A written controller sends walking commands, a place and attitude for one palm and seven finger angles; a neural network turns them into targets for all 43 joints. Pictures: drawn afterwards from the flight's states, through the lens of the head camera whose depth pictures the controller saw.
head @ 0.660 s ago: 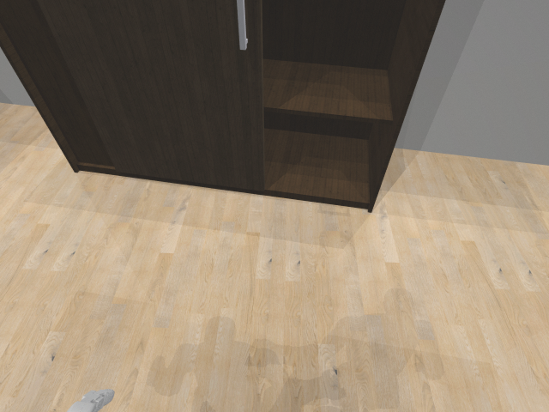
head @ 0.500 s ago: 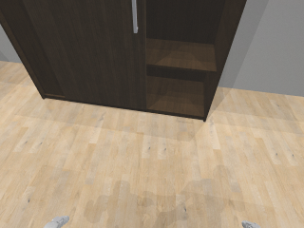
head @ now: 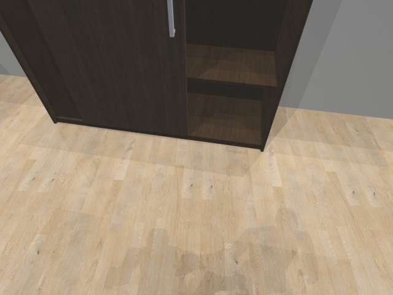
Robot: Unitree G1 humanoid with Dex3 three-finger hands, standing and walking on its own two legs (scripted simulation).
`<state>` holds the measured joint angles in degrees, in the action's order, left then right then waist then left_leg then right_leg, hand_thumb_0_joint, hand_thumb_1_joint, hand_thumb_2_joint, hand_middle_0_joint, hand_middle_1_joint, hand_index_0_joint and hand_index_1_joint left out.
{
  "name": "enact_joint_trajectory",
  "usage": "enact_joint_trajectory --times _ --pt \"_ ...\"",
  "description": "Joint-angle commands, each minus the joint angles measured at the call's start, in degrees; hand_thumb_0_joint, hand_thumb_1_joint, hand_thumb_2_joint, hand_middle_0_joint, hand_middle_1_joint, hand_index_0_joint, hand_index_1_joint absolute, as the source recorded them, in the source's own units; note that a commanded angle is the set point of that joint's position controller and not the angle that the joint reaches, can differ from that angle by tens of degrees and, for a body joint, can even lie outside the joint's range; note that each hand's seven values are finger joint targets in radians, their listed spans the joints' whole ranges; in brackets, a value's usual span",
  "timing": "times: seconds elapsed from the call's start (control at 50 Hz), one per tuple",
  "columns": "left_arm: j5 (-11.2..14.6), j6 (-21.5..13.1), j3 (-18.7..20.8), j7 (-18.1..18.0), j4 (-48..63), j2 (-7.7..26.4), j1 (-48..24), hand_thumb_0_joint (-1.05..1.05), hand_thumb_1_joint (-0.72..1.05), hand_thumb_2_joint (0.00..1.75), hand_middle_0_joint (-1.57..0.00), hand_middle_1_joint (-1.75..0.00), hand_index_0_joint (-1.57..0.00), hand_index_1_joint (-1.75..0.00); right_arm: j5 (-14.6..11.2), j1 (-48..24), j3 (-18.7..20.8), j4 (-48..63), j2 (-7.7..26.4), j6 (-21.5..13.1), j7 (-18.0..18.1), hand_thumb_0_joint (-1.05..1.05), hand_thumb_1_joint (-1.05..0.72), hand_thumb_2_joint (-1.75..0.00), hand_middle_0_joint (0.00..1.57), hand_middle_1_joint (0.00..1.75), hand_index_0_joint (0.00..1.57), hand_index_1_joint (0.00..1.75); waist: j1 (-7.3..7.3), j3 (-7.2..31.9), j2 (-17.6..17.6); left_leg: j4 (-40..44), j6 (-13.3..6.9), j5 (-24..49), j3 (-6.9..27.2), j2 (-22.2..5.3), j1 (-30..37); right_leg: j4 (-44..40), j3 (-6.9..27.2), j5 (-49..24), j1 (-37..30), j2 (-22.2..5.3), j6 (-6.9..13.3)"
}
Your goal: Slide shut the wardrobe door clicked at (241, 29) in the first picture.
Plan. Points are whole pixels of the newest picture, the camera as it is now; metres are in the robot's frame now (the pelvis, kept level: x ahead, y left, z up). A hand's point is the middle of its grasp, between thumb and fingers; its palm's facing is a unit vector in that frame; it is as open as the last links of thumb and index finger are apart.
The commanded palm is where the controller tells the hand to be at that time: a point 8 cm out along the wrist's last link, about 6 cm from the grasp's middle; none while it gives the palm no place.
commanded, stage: stand and wait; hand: left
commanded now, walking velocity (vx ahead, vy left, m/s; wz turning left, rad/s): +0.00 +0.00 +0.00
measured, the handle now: out of the picture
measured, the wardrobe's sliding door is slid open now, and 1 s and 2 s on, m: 0.52 0.52 0.52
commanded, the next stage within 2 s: look at it before walking up in 0.20 s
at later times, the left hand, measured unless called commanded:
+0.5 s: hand out of the picture +0.08 +0.24 -0.15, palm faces -0.04 -0.94 -0.33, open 7.4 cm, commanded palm none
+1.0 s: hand out of the picture +0.08 +0.24 -0.16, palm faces -0.01 -0.94 -0.33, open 7.4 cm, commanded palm none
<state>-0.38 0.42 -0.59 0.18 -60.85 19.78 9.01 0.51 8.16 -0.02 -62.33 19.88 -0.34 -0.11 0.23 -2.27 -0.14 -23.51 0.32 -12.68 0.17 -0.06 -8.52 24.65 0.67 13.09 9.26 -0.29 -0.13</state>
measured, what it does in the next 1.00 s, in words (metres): stands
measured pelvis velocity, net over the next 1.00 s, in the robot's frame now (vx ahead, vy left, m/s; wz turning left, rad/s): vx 0.01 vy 0.00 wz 0.01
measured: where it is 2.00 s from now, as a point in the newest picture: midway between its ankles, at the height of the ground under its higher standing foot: (178, 268)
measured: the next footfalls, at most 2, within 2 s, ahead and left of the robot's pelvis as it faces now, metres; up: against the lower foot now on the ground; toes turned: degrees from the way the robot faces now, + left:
left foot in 1.22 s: +0.11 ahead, +0.15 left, +0.00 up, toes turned +15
right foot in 1.76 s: +0.46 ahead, +0.01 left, +0.00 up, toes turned +6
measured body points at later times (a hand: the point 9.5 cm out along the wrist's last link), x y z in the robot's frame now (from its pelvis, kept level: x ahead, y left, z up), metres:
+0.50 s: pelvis +0.00 +0.00 +0.00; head +0.00 -0.01 +0.45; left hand +0.08 +0.29 -0.13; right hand +0.07 -0.30 -0.13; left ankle +0.00 +0.12 -0.74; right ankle +0.00 -0.12 -0.74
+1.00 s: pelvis +0.01 +0.00 +0.00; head +0.01 -0.01 +0.45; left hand +0.08 +0.29 -0.13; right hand +0.09 -0.29 -0.14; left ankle +0.00 +0.12 -0.74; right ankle +0.00 -0.12 -0.74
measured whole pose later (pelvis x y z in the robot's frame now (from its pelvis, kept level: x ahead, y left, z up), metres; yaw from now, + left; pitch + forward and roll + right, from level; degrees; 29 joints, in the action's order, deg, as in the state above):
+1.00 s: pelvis +0.01 +0.00 +0.00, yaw +1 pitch -2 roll +0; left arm -0.7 0.5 -0.3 -0.2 -61.1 18.2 9.0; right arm 0.8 8.2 -0.3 -62.9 18.7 0.1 -0.1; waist 0.5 -0.5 -0.6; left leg -24.6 0.6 -14.3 1.0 -0.6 -8.8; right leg 24.1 -0.2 14.0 8.5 0.2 0.1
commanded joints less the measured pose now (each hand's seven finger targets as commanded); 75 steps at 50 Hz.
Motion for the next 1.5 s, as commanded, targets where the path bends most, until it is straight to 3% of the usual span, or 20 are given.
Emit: enact_joint_trajectory --times 0.0,0.36,0.62,0.86,0.9,0.96,1.0,1.02,1.04,1.08,1.1,1.14,1.18,1.2,1.22,1.24,1.28,1.32,1.38,1.48 --pt "-0.1 -1.6 2.7 -0.8 3.7 11.9 -3.8 0.00 0.90 0.90 -0.20 -0.30 -0.20 -0.30 0.1 -3.9 2.0 3.7 11.6 -1.4 0.8 0.00 -0.90 -0.90 0.20 0.30 0.20 0.30 -0.21 2.7 0.6 4.9 -2.0 3.7 5.7 -6.0 -1.1 -5.6 6.0 -2.1 0.7 -6.2 2.0" --pt "-0.3 -1.8 2.7 -0.8 3.1 11.7 -3.9 0.00 0.90 0.90 -0.20 -0.30 -0.20 -0.30 0.0 -3.6 2.1 2.6 11.3 -1.5 0.7 0.00 -0.90 -0.90 0.20 0.30 0.20 0.30 -0.23 2.7 0.8 5.4 -1.8 4.3 5.6 -6.3 -0.4 -6.5 6.3 -2.4 1.3 -6.2 1.9" --pt "-0.2 -2.1 2.8 -0.9 3.0 11.7 -3.5 0.00 0.90 0.90 -0.20 -0.30 -0.20 -0.30 -0.1 -3.8 2.1 2.6 11.5 -1.6 0.9 0.00 -0.90 -0.90 0.20 0.30 0.20 0.30 -0.19 5.4 0.3 4.5 -1.7 10.7 5.0 -6.8 1.9 -5.2 5.9 -11.3 -1.2 -6.3 2.1" --pt "-0.2 -2.1 2.7 -0.9 2.6 11.8 -3.6 0.00 0.90 0.90 -0.20 -0.30 -0.20 -0.30 -0.1 -4.4 2.0 2.6 11.7 -1.5 1.0 0.00 -0.90 -0.90 0.20 0.30 0.20 0.30 -0.13 4.6 0.3 5.3 -1.6 11.0 4.8 -6.9 2.8 -5.9 5.8 -12.0 -1.3 -6.5 2.0" --pt "-0.2 -1.0 1.5 -1.2 1.2 5.3 0.4 0.00 0.90 0.90 -0.20 -0.30 -0.20 -0.30 0.3 -0.9 0.3 1.4 4.7 -0.4 0.5 0.00 -0.90 -0.90 0.20 0.30 0.20 0.30 -0.33 5.1 0.9 3.4 -0.8 4.9 4.0 -5.9 0.7 -5.2 4.5 -3.1 -2.4 -6.5 0.8" --pt "-0.8 0.1 2.6 -0.6 1.5 7.2 3.7 0.00 0.90 0.90 -0.20 -0.30 -0.20 -0.30 0.8 0.0 0.5 2.5 4.1 0.7 0.0 0.00 -0.90 -0.90 0.20 0.30 0.20 0.30 -1.83 -1.2 5.3 -2.0 -1.1 -12.4 2.8 -2.4 -11.1 -8.9 8.2 19.6 -1.8 -8.6 2.3" --pt "-1.1 0.1 4.1 -0.7 2.4 9.8 7.8 0.00 0.90 0.90 -0.20 -0.30 -0.20 -0.30 0.8 -0.9 1.0 4.8 3.5 1.0 -0.1 0.00 -0.90 -0.90 0.20 0.30 0.20 0.30 -3.81 -3.4 13.2 -15.3 -0.5 -16.0 -1.6 -0.7 -19.5 -15.8 17.1 28.1 -3.5 -16.9 6.9" --pt "-1.2 -0.3 4.4 -0.9 2.7 10.2 9.3 0.00 0.90 0.90 -0.20 -0.30 -0.20 -0.30 0.7 -2.5 1.6 6.3 4.4 0.9 -0.4 0.00 -0.90 -0.90 0.20 0.30 0.20 0.30 -4.48 -4.8 12.8 -22.5 -0.7 -17.7 -1.1 -2.3 -22.6 -17.7 20.1 28.1 -3.1 -20.6 9.5" --pt "-1.3 -1.2 4.7 -1.0 3.1 9.6 8.6 0.00 0.90 0.90 -0.20 -0.30 -0.20 -0.30 0.6 -2.6 2.0 6.9 4.2 0.5 -0.7 0.00 -0.90 -0.90 0.20 0.30 0.20 0.30 -3.62 -5.7 10.6 -26.3 -0.8 -16.4 0.1 -3.9 -24.6 -17.6 19.6 23.4 -3.8 -22.0 10.7" --pt "-1.4 -2.4 5.0 -0.9 4.0 9.0 7.4 0.00 0.90 0.90 -0.20 -0.30 -0.20 -0.30 0.3 -1.2 2.1 7.3 2.3 -0.2 -1.4 0.00 -0.90 -0.90 0.20 0.30 0.20 0.30 -2.21 -4.1 6.8 -24.6 -0.8 -15.1 -0.6 -5.2 -22.8 -14.1 12.3 11.9 -5.3 -21.1 10.5" --pt "-1.5 -2.6 5.0 -0.8 4.3 8.7 6.7 0.00 0.90 0.90 -0.20 -0.30 -0.20 -0.30 0.2 0.1 2.1 7.5 1.2 -0.3 -1.7 0.00 -0.90 -0.90 0.20 0.30 0.20 0.30 -1.31 -3.8 7.1 -21.5 -0.7 -14.2 -1.7 -5.4 -20.0 -12.6 8.4 9.3 -3.6 -20.4 9.6" --pt "-1.4 -2.5 5.1 -0.6 4.6 7.8 4.9 0.00 0.90 0.90 -0.20 -0.30 -0.20 -0.30 0.2 5.4 2.1 6.3 -0.9 -0.5 -1.9 0.00 -0.90 -0.90 0.20 0.30 0.20 0.30 1.31 -3.7 7.3 -13.8 -0.6 -9.1 -5.7 -3.7 -10.1 -9.6 1.4 9.7 2.7 -17.7 6.8" --pt "-0.8 -2.1 4.9 -0.4 4.3 5.5 5.7 0.00 0.90 0.90 -0.20 -0.30 -0.20 -0.30 0.4 14.8 2.8 3.5 0.0 -1.0 -1.4 0.00 -0.90 -0.90 0.20 0.30 0.20 0.30 4.46 -0.4 0.7 -5.8 -0.7 -4.4 -7.5 -1.1 5.1 2.0 -5.5 10.9 10.4 -12.9 3.6" --pt "-0.4 -1.8 4.1 0.1 5.2 1.7 5.5 0.00 0.90 0.90 -0.20 -0.30 -0.20 -0.30 0.8 21.8 4.3 1.6 4.0 -1.4 -0.8 0.00 -0.90 -0.90 0.20 0.30 0.20 0.30 7.26 0.3 -13.1 2.6 -3.3 -16.2 6.8 -8.0 9.6 19.8 -10.0 12.3 18.0 -7.3 0.8" --pt "-0.4 -1.7 3.2 0.4 8.2 -2.0 4.0 0.00 0.90 0.90 -0.20 -0.30 -0.20 -0.30 1.0 26.5 5.5 1.2 8.7 -1.9 -0.3 0.00 -0.90 -0.90 0.20 0.30 0.20 0.30 7.52 -0.7 -24.1 14.0 -8.1 -24.1 29.8 -20.5 10.8 35.5 -9.5 22.8 30.5 -1.2 -1.8" --pt "-0.8 -1.9 3.4 0.3 9.3 -1.4 1.7 0.00 0.90 0.90 -0.20 -0.30 -0.20 -0.30 0.7 25.3 5.3 1.6 8.7 -1.6 0.3 0.00 -0.90 -0.90 0.20 0.30 0.20 0.30 6.59 -2.0 -14.5 16.8 -11.3 -27.1 34.0 -23.7 7.9 41.5 -2.6 20.3 33.2 -3.6 -0.5" --pt "-1.2 -2.2 4.0 0.7 7.0 -1.8 1.7 0.00 0.90 0.90 -0.20 -0.30 -0.20 -0.30 0.4 18.1 4.0 3.3 3.1 -2.1 0.6 0.00 -0.90 -0.90 0.20 0.30 0.20 0.30 3.30 -4.7 -5.0 16.7 -10.7 -25.2 27.2 -19.2 -0.6 45.0 -0.6 10.1 31.1 -6.9 0.2" --pt "-1.5 -2.3 3.8 1.1 4.6 -2.8 5.5 0.00 0.90 0.90 -0.20 -0.30 -0.20 -0.30 0.3 15.4 3.3 3.3 -0.2 -3.5 0.9 0.00 -0.90 -0.90 0.20 0.30 0.20 0.30 0.74 -3.5 -2.5 15.9 -9.6 -12.4 18.4 -15.9 -1.3 42.8 -0.7 3.6 27.9 -8.1 -0.7" --pt "-1.4 -1.9 3.5 0.9 3.5 -4.7 7.4 0.00 0.90 0.90 -0.20 -0.30 -0.20 -0.30 0.0 17.7 3.2 1.4 -2.0 -4.6 1.3 0.00 -0.90 -0.90 0.20 0.30 0.20 0.30 0.20 -1.0 -3.2 14.2 -10.2 2.9 11.0 -13.6 3.7 39.3 -2.1 0.3 27.9 -7.9 -2.0" --pt "-1.2 -1.9 3.7 0.8 5.4 -5.9 1.1 0.00 0.90 0.90 -0.20 -0.30 -0.20 -0.30 -0.3 21.9 3.2 -1.3 -4.4 -5.1 1.7 0.00 -0.90 -0.90 0.20 0.30 0.20 0.30 1.62 -4.4 -2.7 14.8 -11.4 11.7 8.4 -13.5 8.6 32.7 -3.4 -2.9 33.2 -7.9 -3.1"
